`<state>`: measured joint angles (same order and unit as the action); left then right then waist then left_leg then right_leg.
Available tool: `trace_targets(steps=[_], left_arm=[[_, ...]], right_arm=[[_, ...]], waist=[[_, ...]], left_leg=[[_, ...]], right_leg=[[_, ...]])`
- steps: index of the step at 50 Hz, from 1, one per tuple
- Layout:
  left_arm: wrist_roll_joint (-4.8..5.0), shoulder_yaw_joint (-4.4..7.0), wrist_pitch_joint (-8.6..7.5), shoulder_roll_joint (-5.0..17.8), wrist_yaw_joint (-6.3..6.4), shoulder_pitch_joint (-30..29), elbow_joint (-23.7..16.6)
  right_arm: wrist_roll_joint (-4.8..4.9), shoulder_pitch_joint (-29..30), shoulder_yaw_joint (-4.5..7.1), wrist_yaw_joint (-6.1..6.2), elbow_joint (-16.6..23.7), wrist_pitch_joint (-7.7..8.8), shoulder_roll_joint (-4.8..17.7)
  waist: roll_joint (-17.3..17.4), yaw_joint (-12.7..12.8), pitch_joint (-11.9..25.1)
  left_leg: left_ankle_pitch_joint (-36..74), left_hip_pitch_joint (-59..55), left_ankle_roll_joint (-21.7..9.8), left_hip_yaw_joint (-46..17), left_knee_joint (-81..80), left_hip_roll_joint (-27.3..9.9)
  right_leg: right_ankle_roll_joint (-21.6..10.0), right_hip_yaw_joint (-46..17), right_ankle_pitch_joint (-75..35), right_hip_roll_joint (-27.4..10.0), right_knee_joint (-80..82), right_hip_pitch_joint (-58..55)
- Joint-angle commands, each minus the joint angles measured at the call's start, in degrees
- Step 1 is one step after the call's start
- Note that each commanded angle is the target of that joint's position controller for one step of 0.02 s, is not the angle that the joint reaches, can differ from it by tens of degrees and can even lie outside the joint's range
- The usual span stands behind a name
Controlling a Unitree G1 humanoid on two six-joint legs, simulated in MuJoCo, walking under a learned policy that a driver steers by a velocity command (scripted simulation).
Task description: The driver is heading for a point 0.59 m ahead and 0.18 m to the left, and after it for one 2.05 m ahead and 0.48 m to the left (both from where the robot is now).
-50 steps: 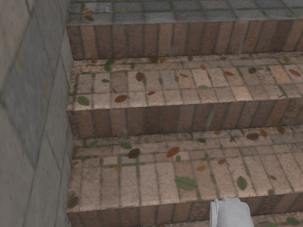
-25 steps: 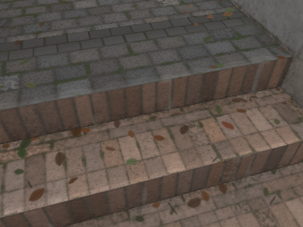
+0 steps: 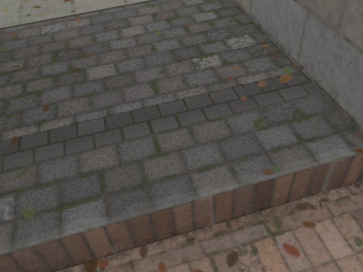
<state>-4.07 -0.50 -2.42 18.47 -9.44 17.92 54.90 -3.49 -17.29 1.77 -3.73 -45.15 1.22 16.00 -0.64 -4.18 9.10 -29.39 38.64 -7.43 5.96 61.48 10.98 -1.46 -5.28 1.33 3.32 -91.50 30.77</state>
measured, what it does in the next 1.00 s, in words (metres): climbs, turning left: right foot 0.17 m higher, then left foot 0.17 m higher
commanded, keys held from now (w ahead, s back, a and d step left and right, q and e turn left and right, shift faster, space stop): w+q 0.98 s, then w+e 0.02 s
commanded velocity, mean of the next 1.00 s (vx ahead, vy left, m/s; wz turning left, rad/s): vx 0.50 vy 0.00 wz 0.57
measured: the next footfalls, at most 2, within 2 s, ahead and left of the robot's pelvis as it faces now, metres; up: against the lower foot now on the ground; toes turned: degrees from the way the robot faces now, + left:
right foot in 0.30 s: +0.42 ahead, -0.17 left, +0.17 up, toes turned +6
left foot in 0.94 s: +0.67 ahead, +0.20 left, +0.33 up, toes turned +35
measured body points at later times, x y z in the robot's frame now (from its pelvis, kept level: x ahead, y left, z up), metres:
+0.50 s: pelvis +0.30 -0.08 +0.18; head +0.29 -0.09 +0.63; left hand +0.37 +0.18 +0.07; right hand +0.43 -0.32 +0.04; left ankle +0.21 +0.04 -0.34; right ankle +0.38 -0.17 -0.48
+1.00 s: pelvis +0.59 +0.06 +0.27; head +0.59 +0.04 +0.72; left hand +0.40 +0.15 +0.12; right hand +0.90 +0.06 +0.20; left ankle +0.64 +0.18 -0.32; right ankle +0.41 -0.18 -0.42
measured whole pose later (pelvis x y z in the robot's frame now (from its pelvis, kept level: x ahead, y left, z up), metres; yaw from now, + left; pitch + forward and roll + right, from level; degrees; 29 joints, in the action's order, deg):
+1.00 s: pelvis +0.59 +0.06 +0.27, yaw +33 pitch +6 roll +5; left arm -6.0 -2.2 -7.6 5.5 -5.5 31.0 66.1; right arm -1.1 6.2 -2.0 -5.4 -45.6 0.2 9.1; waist -2.8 2.9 8.8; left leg -28.6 56.1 -7.9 11.2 77.0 4.0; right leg 1.3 13.7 5.7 -12.3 -28.5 -5.3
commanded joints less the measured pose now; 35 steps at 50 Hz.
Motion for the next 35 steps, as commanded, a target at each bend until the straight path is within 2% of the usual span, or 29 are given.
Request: trace_targets(steps=[1, 2, 3, 5, 6, 7, 9, 10, 11, 12, 13, 14, 15, 16, 17, 18, 19, 20, 21, 22, 23, 24, 25, 26, 29, 31, 32, 33, 35], left_arm=[[-1.78, -0.58, -1.63, -3.26, 3.60, -8.92, -9.99], [-4.07, -1.58, -0.59, -5.62, 5.42, -11.83, -12.35], [-3.19, -1.87, 0.58, -5.13, 6.48, -11.40, -12.80], [0.87, -1.61, -0.31, -2.90, 7.35, -12.06, -12.98], [1.14, -1.77, -1.14, -3.15, 7.88, -15.56, -14.57], [1.72, -2.45, -1.76, -4.33, 7.75, -18.94, -15.87], [1.55, -3.13, -2.03, -4.76, 8.39, -28.58, -19.06], [0.44, -3.31, -1.76, -3.39, 8.56, -36.06, -21.78], [0.70, -3.36, -1.21, -3.75, 8.75, -41.55, -24.65], [0.36, -4.06, -0.29, -5.66, 8.16, -43.76, -26.74], [1.29, -5.28, 0.77, -9.89, 7.73, -49.57, -28.80], [2.22, -4.63, 0.04, -9.97, 6.65, -42.96, -26.49], [2.48, -3.35, 0.32, -7.13, 6.09, -32.91, -22.80], [3.19, -0.31, -0.26, 0.49, 6.92, -24.68, -20.13], [2.56, 0.25, -1.00, 1.55, 7.62, -11.02, -16.76], [0.26, 1.49, -0.33, 4.95, 7.92, 1.63, -13.42], [-0.60, 1.99, 0.06, 6.72, 8.23, 9.22, -9.47], [0.54, 2.48, -1.32, 7.95, 8.90, 6.10, -6.12], [1.97, 2.22, -1.88, 4.50, 8.62, -0.40, -3.95], [1.84, 0.78, -1.70, -3.42, 8.42, -5.14, -2.71], [1.73, -0.80, -1.74, -10.74, 8.65, -7.97, -1.63], [2.26, -1.61, -2.01, -15.01, 9.52, -11.46, -1.20], [2.58, -1.50, -2.28, -16.05, 10.62, -13.37, -0.48], [1.09, -1.23, -2.60, -15.39, 11.03, -11.82, 0.30], [-1.58, 0.21, -2.39, -10.67, 8.77, -7.56, 2.40], [-2.10, -0.68, -2.72, -11.14, 7.75, -1.66, 5.50], [-2.71, -1.32, -2.79, -11.26, 7.34, 1.03, 7.37], [-3.02, -1.81, -2.81, -11.09, 7.07, 3.96, 8.91], [-3.77, -2.43, -3.03, -10.69, 7.29, 8.73, 10.68]], right_arm=[[1.44, -14.64, -1.15, -0.54, -11.96, 3.09, -5.25], [0.83, -8.59, -2.88, -0.54, -13.37, 2.85, -8.81], [-0.22, -5.67, -3.40, -0.92, -14.83, 2.99, -9.03], [0.31, 0.35, -2.40, -0.69, -12.52, 5.51, -5.42], [-0.49, -0.31, -2.41, 0.06, -12.05, 6.64, -3.73], [-0.73, -6.00, -2.53, 1.16, -14.20, 7.06, -2.91], [-1.76, -20.45, -3.07, 2.13, -19.97, 6.56, -4.25], [-2.44, -24.26, -2.83, 1.33, -21.29, 6.50, -3.86], [-2.77, -25.39, -2.89, 0.42, -21.33, 6.40, -3.19], [-0.53, -13.24, -2.15, -0.89, -14.77, 6.09, -2.34], [1.01, -14.53, -2.18, -2.29, -15.07, 6.34, -1.84], [2.39, -11.46, -1.87, -2.15, -11.59, 7.44, 0.92], [2.68, -8.34, -1.01, -1.98, -10.98, 7.86, 3.61], [3.63, -6.67, 0.96, -1.95, -9.47, 8.73, 6.49], [0.89, -12.59, 0.27, -2.79, -9.64, 9.54, 0.45], [-0.59, -15.13, -0.85, -3.13, -10.70, 8.72, -4.78], [1.12, -8.78, 1.02, -3.64, -13.27, 6.66, -3.52], [1.99, -6.25, 1.44, -3.65, -13.58, 5.86, -3.44], [1.40, -7.65, 1.17, -2.67, -15.20, 5.92, -5.34], [0.58, -4.77, 1.15, -1.85, -14.25, 5.50, -5.18], [0.27, -2.00, 0.58, -1.75, -13.30, 4.81, -6.50], [0.33, -0.53, 0.02, -2.02, -13.12, 3.82, -7.89], [1.32, -0.12, -0.50, -2.09, -13.20, 2.98, -9.68], [1.79, 3.64, -1.04, -1.99, -10.69, 2.77, -9.02], [2.78, 8.00, -2.37, -3.98, -9.45, 2.36, -7.93], [2.90, 7.80, -1.78, -4.54, -10.47, 2.38, -4.75], [2.67, 9.39, -2.01, -4.13, -9.95, 2.52, -4.31], [2.50, 11.93, -2.30, -3.57, -9.08, 2.61, -4.21], [3.15, 19.35, -3.47, -2.36, -5.20, 2.13, -5.47]], waist=[[-1.45, 0.98, -2.46], [-1.19, 4.63, -4.56], [-2.84, 6.81, -7.02], [-3.67, 7.14, -9.42], [-2.15, 6.59, -9.48], [1.94, 4.36, -7.42], [6.02, -0.92, -9.27], [2.79, -2.60, -8.99], [4.37, -3.53, -8.37], [3.20, 0.29, -7.65], [6.34, -0.52, -8.88], [10.61, 2.71, -8.56], [10.04, 7.24, -4.80], [8.28, 10.71, 0.82], [-3.79, 11.12, 16.75], [-15.45, 14.87, 25.11], [-18.94, 18.20, 13.75], [-11.87, 14.66, 0.04], [-8.39, 9.57, -5.14], [1.41, 6.95, -3.43], [4.25, 4.27, -2.04], [1.26, 1.65, -2.36], [-0.59, 0.42, -4.19], [1.03, -0.10, -3.26], [0.39, 2.24, -5.79], [-2.15, 3.54, -6.05], [1.01, 3.59, -7.74], [2.69, 4.50, -8.29], [0.68, 6.38, -6.82]], left_leg=[[25.96, -32.39, -14.35, -40.07, -28.64, -16.39], [20.86, -23.91, -12.76, -37.12, -31.66, -15.10], [19.41, -16.59, -10.47, -33.44, -33.26, -14.16], [16.93, -4.15, -6.47, -23.65, -37.63, -10.26], [18.52, 1.13, -4.83, -22.35, -38.46, -9.23], [21.54, 0.05, -4.91, -23.09, -37.93, -9.03], [20.40, -14.86, -5.18, -30.13, -37.77, -12.76], [15.94, -23.66, -5.64, -33.37, -37.09, -13.71], [17.15, -23.55, -5.88, -34.88, -38.87, -14.15], [19.08, -5.18, -7.12, -28.52, -48.26, -13.71], [18.27, 8.56, -8.53, -32.85, -55.57, -17.21], [41.22, 5.21, -9.09, -32.41, -55.62, -21.18], [71.62, -5.01, -6.81, -28.34, -48.60, -22.08], [95.63, -15.86, -2.96, -23.17, -37.75, -18.96], [87.82, -0.60, 0.35, -22.30, -16.74, -12.94], [41.37, 9.25, 0.51, -22.41, 1.17, -5.51], [24.10, 15.62, 1.05, -24.42, 35.07, -3.28], [30.07, 22.92, 0.26, -21.93, 44.63, -7.02], [31.68, 22.67, -0.76, -18.65, 46.95, -9.00], [31.80, 21.01, -2.22, -17.97, 47.85, -10.10], [32.15, 19.49, -3.20, -17.92, 45.08, -12.23], [30.22, 19.17, -4.22, -17.59, 45.28, -13.80], [28.09, 20.82, -5.10, -18.22, 43.79, -13.60], [29.77, 23.42, -5.35, -16.55, 44.35, -14.22], [28.37, 29.80, -6.54, -14.37, 48.71, -13.40], [26.47, 38.08, -8.76, -14.46, 65.58, -11.63], [26.48, 44.44, -10.13, -16.34, 66.98, -11.11], [26.35, 47.84, -10.97, -16.45, 64.24, -11.33], [24.40, 51.16, -11.00, -13.27, 59.15, -12.65]], right_leg=[[-7.93, -7.83, 12.72, 0.81, -28.06, 44.58], [-10.06, -6.90, 16.04, -0.84, -32.70, 43.86], [-10.22, -4.63, 15.20, -3.08, -31.40, 43.12], [-8.10, -0.17, 14.49, -6.18, -20.79, 35.89], [-6.42, 2.03, 13.65, -8.05, -16.00, 30.86], [-5.18, 4.32, 17.65, -6.75, -23.60, 31.27], [-6.65, 1.20, 27.76, -5.71, -26.79, 47.12], [-7.46, 1.59, 27.10, -7.29, -13.01, 52.62], [-7.66, 2.86, 23.85, -7.96, -5.47, 50.60], [-6.21, 10.73, 21.46, -8.45, 11.80, 25.15], [-2.38, 10.08, 29.27, -7.53, 13.23, 9.66], [-1.33, 14.94, 23.73, -4.08, 8.40, 2.37], [-1.89, 13.79, 15.94, -1.73, 12.24, -1.28], [-4.31, 12.08, 16.04, 1.43, 25.29, -7.74], [-14.27, -9.69, 1.57, -8.65, 30.29, -33.66], [-21.68, -36.20, 11.00, -20.94, 50.47, -45.94], [-21.36, -52.80, 36.58, -25.05, 65.06, -30.59], [-15.63, -45.82, 54.32, -22.55, 67.17, -17.80], [-15.19, -34.61, 48.68, -22.90, 63.80, -8.67], [-14.13, -25.50, 39.22, -23.18, 62.21, -5.78], [-12.47, -19.34, 32.02, -22.95, 62.22, -4.63], [-11.47, -15.86, 26.97, -21.69, 64.44, -2.60], [-9.69, -9.68, 23.34, -19.46, 65.62, -1.99], [-8.94, -5.56, 19.54, -19.52, 67.83, -3.27], [-10.28, 5.02, 16.67, -18.50, 75.94, -6.82], [-12.34, 6.70, 11.73, -19.63, 77.04, -13.94], [-11.65, 8.19, 11.03, -19.42, 76.33, -18.23], [-11.05, 10.02, 10.19, -18.96, 76.10, -21.84], [-10.36, 13.07, 7.77, -18.16, 77.69, -27.75]])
